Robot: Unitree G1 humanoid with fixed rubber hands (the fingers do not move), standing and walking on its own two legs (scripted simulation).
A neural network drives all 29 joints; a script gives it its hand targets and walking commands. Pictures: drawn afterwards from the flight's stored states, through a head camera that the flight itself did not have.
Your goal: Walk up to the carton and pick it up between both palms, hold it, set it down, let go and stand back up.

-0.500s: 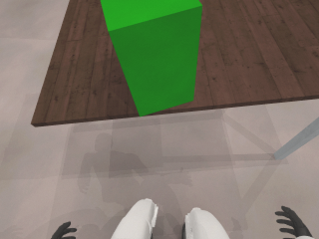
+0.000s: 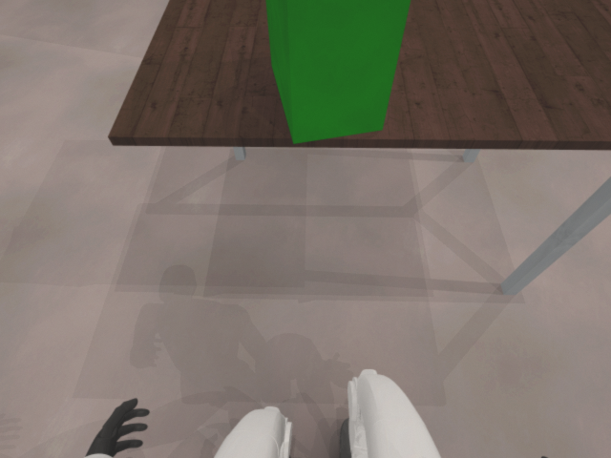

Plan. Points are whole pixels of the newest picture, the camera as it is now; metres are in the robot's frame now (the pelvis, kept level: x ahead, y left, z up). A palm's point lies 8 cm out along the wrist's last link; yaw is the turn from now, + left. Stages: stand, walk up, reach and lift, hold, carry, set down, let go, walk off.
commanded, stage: walk up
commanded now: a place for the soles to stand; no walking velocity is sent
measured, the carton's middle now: (325, 23) +0.71 -0.01 +0.15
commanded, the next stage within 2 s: none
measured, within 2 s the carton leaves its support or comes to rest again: neither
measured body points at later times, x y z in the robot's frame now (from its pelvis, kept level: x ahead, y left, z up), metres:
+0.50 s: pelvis -0.09 +0.00 +0.01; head -0.06 -0.02 +0.45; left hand +0.02 +0.30 -0.09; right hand -0.01 -0.35 -0.11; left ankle -0.06 +0.15 -0.68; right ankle -0.06 -0.12 -0.69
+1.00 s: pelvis -0.08 +0.02 +0.01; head -0.07 +0.02 +0.46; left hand +0.01 +0.32 -0.11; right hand +0.00 -0.28 -0.11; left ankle -0.05 +0.15 -0.69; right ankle -0.06 -0.12 -0.69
